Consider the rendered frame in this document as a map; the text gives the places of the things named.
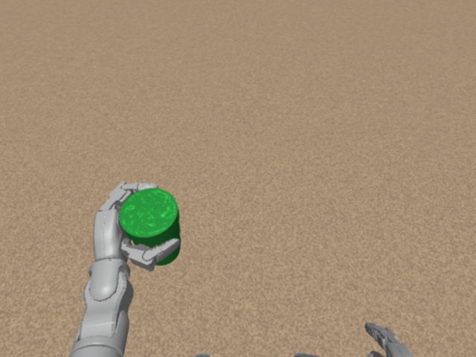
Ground left robot arm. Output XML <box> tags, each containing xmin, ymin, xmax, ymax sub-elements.
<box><xmin>69</xmin><ymin>257</ymin><xmax>134</xmax><ymax>357</ymax></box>

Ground cup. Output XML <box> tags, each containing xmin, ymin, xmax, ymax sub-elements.
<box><xmin>119</xmin><ymin>188</ymin><xmax>181</xmax><ymax>266</ymax></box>

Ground left robot hand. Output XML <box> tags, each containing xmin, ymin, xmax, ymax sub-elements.
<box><xmin>93</xmin><ymin>181</ymin><xmax>180</xmax><ymax>271</ymax></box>

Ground right robot hand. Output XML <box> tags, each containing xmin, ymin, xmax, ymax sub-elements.
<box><xmin>365</xmin><ymin>322</ymin><xmax>413</xmax><ymax>357</ymax></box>

